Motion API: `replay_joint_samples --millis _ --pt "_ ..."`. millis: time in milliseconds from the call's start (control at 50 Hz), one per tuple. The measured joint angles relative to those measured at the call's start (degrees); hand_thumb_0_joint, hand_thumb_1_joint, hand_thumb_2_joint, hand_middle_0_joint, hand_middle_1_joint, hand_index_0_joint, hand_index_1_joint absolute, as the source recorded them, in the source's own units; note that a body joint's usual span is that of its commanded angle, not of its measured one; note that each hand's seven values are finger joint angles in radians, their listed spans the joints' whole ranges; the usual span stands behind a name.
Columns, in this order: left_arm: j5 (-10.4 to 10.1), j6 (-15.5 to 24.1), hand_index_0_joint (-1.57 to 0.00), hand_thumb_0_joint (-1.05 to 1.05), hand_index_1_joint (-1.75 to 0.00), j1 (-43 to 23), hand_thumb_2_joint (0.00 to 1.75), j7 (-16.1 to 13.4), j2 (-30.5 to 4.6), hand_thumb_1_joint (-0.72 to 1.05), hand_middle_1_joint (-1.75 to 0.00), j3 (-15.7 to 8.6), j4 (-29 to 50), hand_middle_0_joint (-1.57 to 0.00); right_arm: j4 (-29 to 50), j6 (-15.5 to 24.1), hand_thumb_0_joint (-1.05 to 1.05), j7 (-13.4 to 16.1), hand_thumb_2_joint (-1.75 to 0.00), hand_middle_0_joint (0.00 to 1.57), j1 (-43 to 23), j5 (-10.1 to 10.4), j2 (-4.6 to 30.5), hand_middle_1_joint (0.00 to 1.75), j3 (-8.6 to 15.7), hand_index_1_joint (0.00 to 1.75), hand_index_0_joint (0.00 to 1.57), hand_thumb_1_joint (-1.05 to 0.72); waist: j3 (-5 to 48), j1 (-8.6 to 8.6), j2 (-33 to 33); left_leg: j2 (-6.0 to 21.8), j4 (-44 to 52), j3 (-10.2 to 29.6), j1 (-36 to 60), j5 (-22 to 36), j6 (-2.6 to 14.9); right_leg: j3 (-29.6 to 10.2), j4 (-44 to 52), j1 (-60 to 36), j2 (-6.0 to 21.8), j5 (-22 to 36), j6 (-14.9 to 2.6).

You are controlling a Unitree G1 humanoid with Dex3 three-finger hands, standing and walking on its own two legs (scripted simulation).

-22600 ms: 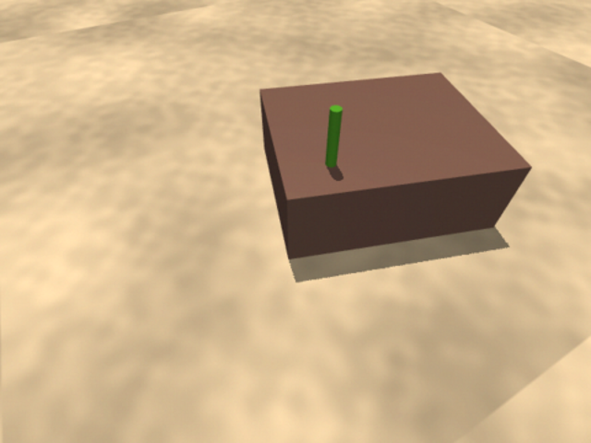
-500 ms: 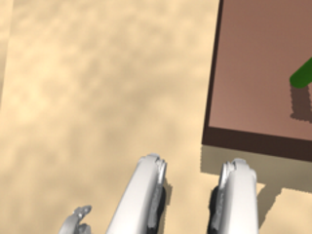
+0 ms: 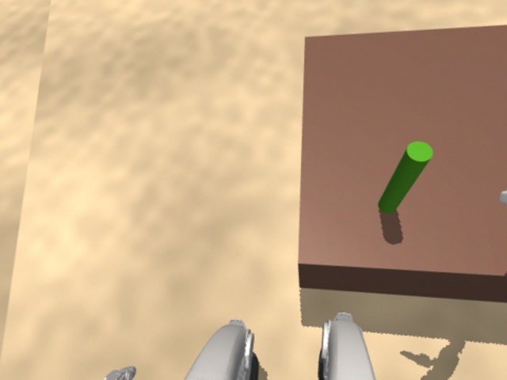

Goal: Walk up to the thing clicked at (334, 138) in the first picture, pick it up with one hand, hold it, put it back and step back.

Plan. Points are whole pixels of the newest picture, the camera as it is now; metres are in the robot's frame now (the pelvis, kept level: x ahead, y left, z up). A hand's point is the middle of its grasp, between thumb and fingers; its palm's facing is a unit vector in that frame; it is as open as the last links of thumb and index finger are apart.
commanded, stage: home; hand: right
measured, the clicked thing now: (400, 182) +0.51 -0.24 -0.18
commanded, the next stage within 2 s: none
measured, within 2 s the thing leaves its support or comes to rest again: neither
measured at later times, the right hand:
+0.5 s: hand (467, 296) +0.26 -0.24 +0.00, palm faces +0.23 +0.92 -0.33, open 17.4 cm
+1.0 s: hand (411, 361) +0.18 -0.16 +0.02, palm faces +0.14 +0.97 -0.19, open 17.5 cm
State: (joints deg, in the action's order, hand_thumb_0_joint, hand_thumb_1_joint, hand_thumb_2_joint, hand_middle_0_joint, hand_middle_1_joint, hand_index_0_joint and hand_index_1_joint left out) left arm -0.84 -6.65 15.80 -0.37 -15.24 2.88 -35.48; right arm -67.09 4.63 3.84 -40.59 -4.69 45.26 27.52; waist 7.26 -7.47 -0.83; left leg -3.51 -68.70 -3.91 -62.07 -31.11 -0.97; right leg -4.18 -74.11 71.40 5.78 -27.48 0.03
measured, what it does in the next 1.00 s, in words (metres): rises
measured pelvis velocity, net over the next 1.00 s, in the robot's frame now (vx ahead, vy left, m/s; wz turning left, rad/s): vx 0.03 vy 0.03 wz -0.10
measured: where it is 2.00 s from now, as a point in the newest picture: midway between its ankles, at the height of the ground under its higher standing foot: outside the picture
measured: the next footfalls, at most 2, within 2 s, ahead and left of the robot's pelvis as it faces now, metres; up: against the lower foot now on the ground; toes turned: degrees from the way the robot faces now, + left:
none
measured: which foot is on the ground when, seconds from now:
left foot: down 0.00-1.00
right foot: down 0.00-1.00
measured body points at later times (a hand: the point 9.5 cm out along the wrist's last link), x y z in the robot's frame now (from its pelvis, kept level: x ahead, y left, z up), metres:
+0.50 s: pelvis +0.04 +0.00 +0.08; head +0.08 -0.01 +0.53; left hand +0.19 +0.22 -0.02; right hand +0.24 -0.29 +0.02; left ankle +0.01 +0.14 -0.62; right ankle +0.06 -0.11 -0.62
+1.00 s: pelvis +0.03 +0.03 +0.07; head +0.05 +0.04 +0.52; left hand +0.23 +0.27 +0.00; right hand +0.17 -0.21 +0.03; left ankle +0.01 +0.14 -0.62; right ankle +0.06 -0.11 -0.62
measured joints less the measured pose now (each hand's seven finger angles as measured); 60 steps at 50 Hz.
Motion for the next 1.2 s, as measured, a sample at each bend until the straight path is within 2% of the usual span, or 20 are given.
replay_joint_samples --millis 40,100,180,240,360,460,620,680,740,880,960,1080,1200 --pt "-0.4 0.1 -0.2 0.01 -0.3 0.7 0.9 -0.2 -0.3 0.9 -0.3 -0.4 0.1 -0.21 0.8 -0.6 -0.01 0.5 -0.11 0.06 3.0 0.9 -2.0 0.07 -2.3 0.07 0.06 0.44 -0.5 0.51 -0.2 0.3 3.3 0.3 3.4 1.1 -0.27 0.5 2.9 -3.3 -0.3 0.8 -0.31" --pt "-1.1 0.2 -0.2 0.01 -0.3 1.5 0.9 -0.7 -0.6 0.9 -0.3 -0.7 0.0 -0.21 4.7 -2.2 -0.01 1.0 -0.11 0.06 9.0 2.2 -6.8 0.07 -5.7 0.07 0.06 0.43 -1.1 1.21 -0.3 0.9 7.9 0.9 8.3 2.6 -0.49 1.3 7.3 -8.2 -0.8 2.0 -0.71" --pt "-1.9 0.5 -0.2 0.01 -0.3 2.2 0.9 -1.7 0.0 0.9 -0.3 -0.9 -0.3 -0.21 15.9 -3.8 -0.01 1.9 -0.11 0.06 19.5 3.7 -15.2 0.07 -9.2 0.07 0.06 0.45 -1.7 2.19 0.3 1.6 13.5 1.8 14.9 4.2 -0.41 2.6 12.9 -15.1 -1.5 3.3 -1.02" --pt "-2.2 1.0 -0.2 0.01 -0.3 2.1 0.9 -2.9 0.9 0.9 -0.3 -0.6 -0.3 -0.21 23.1 -4.1 -0.01 3.0 -0.1 0.06 26.8 4.6 -20.0 0.06 -11.8 0.07 0.06 0.46 -1.9 2.61 0.8 2.1 17.0 2.2 19.9 5.0 -0.44 3.2 16.4 -20.3 -1.9 4.0 -1.09" --pt "-2.0 2.4 -0.2 0.01 -0.3 1.2 0.9 -4.9 2.9 0.9 -0.3 -0.3 0.6 -0.21 30.7 -4.7 -0.01 4.7 -0.08 0.06 36.7 5.9 -25.2 0.06 -15.7 0.06 0.06 0.5 -1.7 3.97 0.6 2.9 21.4 2.8 27.7 5.5 -0.45 4.0 21.5 -28.6 -2.6 4.8 -0.88" --pt "-1.9 3.8 -0.2 0.01 -0.3 -0.7 0.9 -5.2 3.8 0.9 -0.3 -0.7 1.8 -0.21 36.5 -5.4 -0.01 4.6 -0.06 0.06 44.6 6.7 -28.2 0.05 -20.9 0.06 0.06 0.52 -1.9 5.17 -0.9 3.4 23.2 3.1 32.2 5.5 -0.73 4.5 24.3 -33.6 -3.1 5.3 -0.66" --pt "-0.9 7.2 -0.2 0.01 -0.3 -2.9 0.9 -4.9 4.4 0.9 -0.3 -1.0 4.9 -0.21 54.6 -9.3 -0.01 5.3 -0.07 0.06 60.6 5.6 -35.9 0.05 -26.2 0.06 0.06 0.5 -1.5 6.82 -1.3 3.6 20.2 2.0 31.7 3.5 0.12 3.4 23.0 -33.4 -3.3 4.7 0.32" --pt "-0.8 7.9 -0.2 0.01 -0.3 -3.5 0.9 -5.6 4.4 0.9 -0.3 -1.0 5.7 -0.21 59.8 -11.5 -0.01 4.5 -0.07 0.06 65.1 5.5 -36.6 0.05 -27.6 0.06 0.06 0.51 -1.3 7.08 -0.8 3.4 18.7 1.1 31.3 2.7 0.67 2.4 21.9 -32.9 -3.3 4.5 0.87" --pt "-0.6 8.4 -0.2 0.01 -0.3 -3.8 0.9 -6.5 4.1 0.9 -0.3 -0.9 6.5 -0.21 63.0 -14.5 -0.01 2.7 -0.06 0.06 67.3 5.7 -35.6 0.05 -28.0 0.06 0.06 0.52 -1.1 7.05 -0.6 3.3 17.7 0.3 31.0 2.1 1.21 1.5 21.1 -32.4 -3.2 4.3 1.41" --pt "-0.5 11.2 -0.2 0.01 -0.3 -2.9 0.9 -7.9 2.4 0.9 -0.3 -1.4 7.6 -0.21 66.4 -21.7 -0.01 -1.0 -0.05 0.06 67.5 7.5 -32.2 0.05 -26.7 0.06 0.06 0.54 0.0 5.73 -1.3 3.0 16.9 -0.6 31.2 1.8 1.95 0.6 20.8 -32.5 -3.1 4.6 2.08" --pt "-0.8 12.7 -0.2 0.01 -0.3 -1.7 0.9 -8.0 1.4 0.9 -0.3 -1.7 7.5 -0.21 67.8 -24.7 -0.01 -2.2 -0.05 0.05 67.1 8.9 -32.2 0.05 -26.6 0.05 0.05 0.54 0.8 5.24 -1.8 2.9 16.8 -0.4 30.9 1.9 2.02 0.8 20.9 -32.4 -2.9 4.7 2.07" --pt "-0.9 14.3 -0.2 0.02 -0.3 0.1 0.9 -8.0 1.2 0.9 -0.3 -1.7 7.2 -0.21 69.2 -27.6 -0.01 -3.1 -0.04 0.05 67.3 9.2 -33.2 0.05 -26.6 0.05 0.05 0.56 0.8 5.06 -1.5 2.7 15.8 0.2 29.2 1.7 1.98 1.3 20.1 -31.0 -2.7 4.4 2.03" --pt "-0.5 15.2 -0.2 0.02 -0.3 1.1 0.9 -8.5 1.8 0.9 -0.3 -1.5 6.6 -0.21 72.0 -28.1 -0.01 -2.5 -0.03 0.05 68.4 8.5 -32.5 0.04 -25.8 0.05 0.05 0.57 0.2 5.27 -1.3 2.8 14.3 0.3 27.9 1.0 1.81 1.3 18.3 -29.6 -2.7 3.5 1.97"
